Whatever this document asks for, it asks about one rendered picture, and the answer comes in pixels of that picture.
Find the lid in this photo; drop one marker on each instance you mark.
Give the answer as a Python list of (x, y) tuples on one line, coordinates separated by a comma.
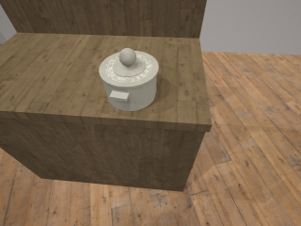
[(116, 75)]

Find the knob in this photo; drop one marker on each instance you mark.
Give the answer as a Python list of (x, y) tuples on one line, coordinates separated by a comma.
[(127, 57)]

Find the table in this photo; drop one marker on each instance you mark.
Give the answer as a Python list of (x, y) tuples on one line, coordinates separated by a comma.
[(55, 117)]

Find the pot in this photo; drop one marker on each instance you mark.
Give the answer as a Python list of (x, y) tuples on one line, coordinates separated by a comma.
[(131, 99)]

